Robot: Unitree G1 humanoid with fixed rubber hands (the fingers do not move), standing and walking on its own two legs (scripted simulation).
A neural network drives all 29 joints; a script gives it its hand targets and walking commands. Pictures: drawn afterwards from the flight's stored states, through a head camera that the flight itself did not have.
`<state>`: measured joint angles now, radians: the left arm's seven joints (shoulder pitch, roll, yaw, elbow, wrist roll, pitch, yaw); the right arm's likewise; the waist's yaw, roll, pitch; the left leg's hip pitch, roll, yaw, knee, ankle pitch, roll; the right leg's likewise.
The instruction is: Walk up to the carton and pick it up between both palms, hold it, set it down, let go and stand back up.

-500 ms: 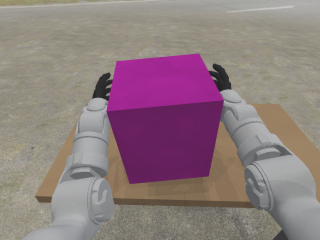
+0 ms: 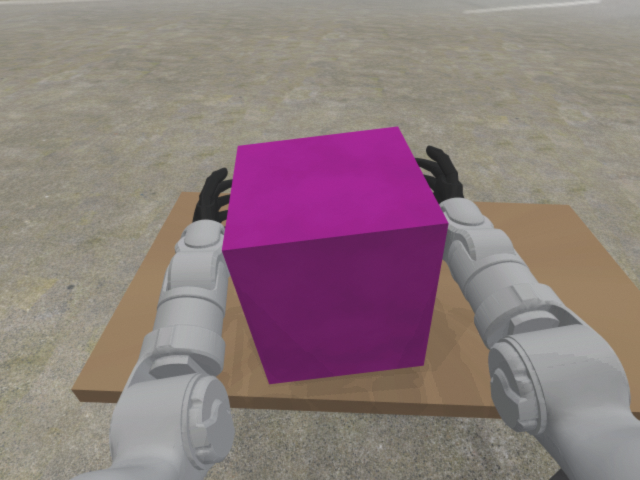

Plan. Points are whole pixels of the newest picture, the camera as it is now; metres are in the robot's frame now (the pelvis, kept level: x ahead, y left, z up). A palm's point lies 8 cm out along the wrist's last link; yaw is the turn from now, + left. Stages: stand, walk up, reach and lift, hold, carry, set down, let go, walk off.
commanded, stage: set down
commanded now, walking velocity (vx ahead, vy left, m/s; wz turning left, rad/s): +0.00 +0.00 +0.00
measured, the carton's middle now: (332, 257) +0.39 +0.03 +0.13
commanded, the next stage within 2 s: none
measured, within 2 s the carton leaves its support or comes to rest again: rests again in 1.80 s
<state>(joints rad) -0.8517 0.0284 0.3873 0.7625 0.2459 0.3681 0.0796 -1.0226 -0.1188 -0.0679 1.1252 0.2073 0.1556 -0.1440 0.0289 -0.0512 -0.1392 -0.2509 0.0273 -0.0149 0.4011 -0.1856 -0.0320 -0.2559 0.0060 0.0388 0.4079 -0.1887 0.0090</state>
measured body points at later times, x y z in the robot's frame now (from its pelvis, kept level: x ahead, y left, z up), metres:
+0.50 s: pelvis +0.01 +0.00 +0.00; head -0.02 +0.02 +0.45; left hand +0.41 +0.19 +0.14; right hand +0.44 -0.11 +0.17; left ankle +0.01 +0.14 -0.74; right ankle +0.01 -0.12 -0.74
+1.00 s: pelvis +0.01 +0.00 +0.00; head -0.02 +0.02 +0.45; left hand +0.40 +0.20 +0.12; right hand +0.44 -0.10 +0.15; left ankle +0.01 +0.14 -0.74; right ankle +0.01 -0.12 -0.74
